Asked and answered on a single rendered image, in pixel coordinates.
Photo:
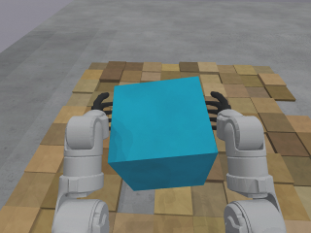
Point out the robot left upper arm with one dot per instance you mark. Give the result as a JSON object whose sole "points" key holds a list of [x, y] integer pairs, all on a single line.
{"points": [[82, 216]]}

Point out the robot right upper arm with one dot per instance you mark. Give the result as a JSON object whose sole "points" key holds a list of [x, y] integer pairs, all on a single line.
{"points": [[253, 216]]}

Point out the right robot forearm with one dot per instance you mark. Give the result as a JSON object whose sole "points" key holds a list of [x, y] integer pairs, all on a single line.
{"points": [[246, 156]]}

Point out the left robot forearm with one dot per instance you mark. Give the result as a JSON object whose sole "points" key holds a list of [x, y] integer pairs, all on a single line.
{"points": [[82, 164]]}

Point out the right robot hand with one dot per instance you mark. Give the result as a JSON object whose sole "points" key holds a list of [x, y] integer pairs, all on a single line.
{"points": [[222, 105]]}

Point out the carton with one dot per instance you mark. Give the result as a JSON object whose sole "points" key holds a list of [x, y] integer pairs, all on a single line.
{"points": [[161, 134]]}

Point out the left robot hand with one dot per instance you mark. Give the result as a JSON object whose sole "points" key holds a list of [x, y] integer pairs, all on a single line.
{"points": [[98, 105]]}

